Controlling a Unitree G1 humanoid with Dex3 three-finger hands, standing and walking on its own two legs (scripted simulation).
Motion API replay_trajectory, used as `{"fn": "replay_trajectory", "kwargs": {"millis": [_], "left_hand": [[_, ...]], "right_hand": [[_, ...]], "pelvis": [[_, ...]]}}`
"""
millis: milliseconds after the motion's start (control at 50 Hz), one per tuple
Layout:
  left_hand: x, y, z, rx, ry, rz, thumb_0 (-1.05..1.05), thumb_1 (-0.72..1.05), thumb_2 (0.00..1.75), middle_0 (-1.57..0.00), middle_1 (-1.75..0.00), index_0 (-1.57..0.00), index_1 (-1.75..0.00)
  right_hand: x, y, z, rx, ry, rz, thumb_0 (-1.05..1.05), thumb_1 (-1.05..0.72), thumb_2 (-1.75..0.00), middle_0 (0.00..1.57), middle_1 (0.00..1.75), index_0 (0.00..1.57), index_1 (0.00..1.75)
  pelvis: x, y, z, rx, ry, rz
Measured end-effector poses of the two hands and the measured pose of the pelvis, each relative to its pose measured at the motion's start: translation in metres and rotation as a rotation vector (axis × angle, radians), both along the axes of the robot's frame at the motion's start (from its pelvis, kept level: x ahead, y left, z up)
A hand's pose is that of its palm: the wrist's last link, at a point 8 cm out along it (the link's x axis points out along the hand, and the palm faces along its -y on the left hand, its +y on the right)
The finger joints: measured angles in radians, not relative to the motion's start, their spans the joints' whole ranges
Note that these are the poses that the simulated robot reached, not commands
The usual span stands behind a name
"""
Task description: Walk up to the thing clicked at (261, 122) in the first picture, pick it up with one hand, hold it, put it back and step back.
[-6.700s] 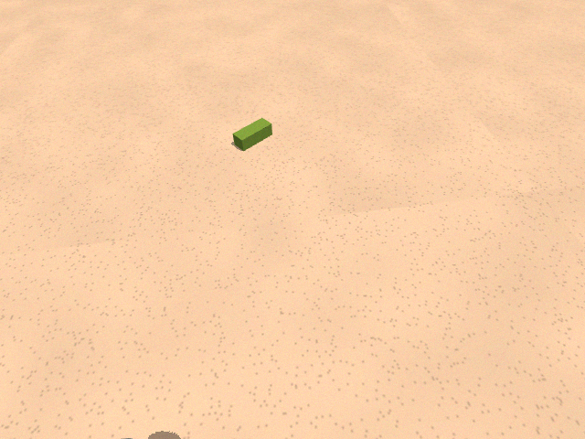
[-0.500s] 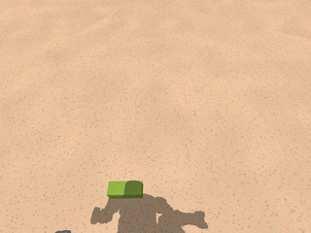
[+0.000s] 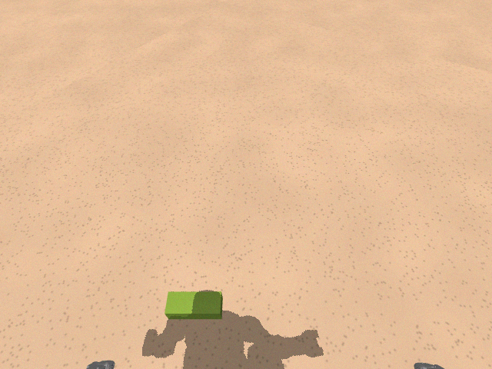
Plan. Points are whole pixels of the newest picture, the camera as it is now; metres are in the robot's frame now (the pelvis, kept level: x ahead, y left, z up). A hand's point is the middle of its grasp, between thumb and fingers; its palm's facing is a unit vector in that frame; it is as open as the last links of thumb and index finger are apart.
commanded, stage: stand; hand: left
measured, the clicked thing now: (194, 305) +0.43 +0.24 -0.75
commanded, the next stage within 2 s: none
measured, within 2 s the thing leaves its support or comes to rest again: neither
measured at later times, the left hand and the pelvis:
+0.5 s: hand out of the picture +0.07 +0.25 -0.16, palm faces -0.01 -0.94 -0.34, open 7.4 cm; pelvis -0.01 -0.01 +0.00, yaw +1 degrees
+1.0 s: hand out of the picture +0.07 +0.25 -0.16, palm faces -0.02 -0.94 -0.34, open 7.4 cm; pelvis +0.00 -0.01 +0.00, yaw +1 degrees
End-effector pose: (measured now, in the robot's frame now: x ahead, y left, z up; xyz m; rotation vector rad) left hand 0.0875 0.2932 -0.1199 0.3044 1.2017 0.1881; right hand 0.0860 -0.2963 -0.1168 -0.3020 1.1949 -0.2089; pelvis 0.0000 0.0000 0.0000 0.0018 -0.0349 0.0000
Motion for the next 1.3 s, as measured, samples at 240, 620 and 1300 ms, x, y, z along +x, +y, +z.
{"fn": "replay_trajectory", "kwargs": {"millis": [240,620,1300], "left_hand": [[-0.015,-0.001,0.0,0.005,0.023,0.015,0.01,0.9,0.9,-0.2,-0.3,-0.21,-0.3],[-0.025,-0.003,0.001,0.01,0.033,0.016,0.01,0.9,0.9,-0.2,-0.3,-0.21,-0.3],[-0.021,-0.005,0.001,0.016,0.039,0.013,0.01,0.9,0.9,-0.2,-0.3,-0.21,-0.3]], "right_hand": [[-0.006,-0.005,-0.001,-0.001,0.015,0.006,0.01,-0.91,-0.89,0.2,0.3,0.2,0.3],[-0.023,-0.009,-0.004,0.001,0.051,0.004,0.01,-0.91,-0.89,0.2,0.3,0.2,0.3],[-0.013,-0.012,-0.005,-0.002,0.046,0.014,0.01,-0.91,-0.89,0.2,0.3,0.2,0.3]], "pelvis": [[-0.002,-0.005,0.0,-0.001,-0.005,0.006],[-0.006,-0.008,0.0,-0.001,-0.005,0.009],[0.001,-0.011,0.0,-0.002,0.002,0.009]]}}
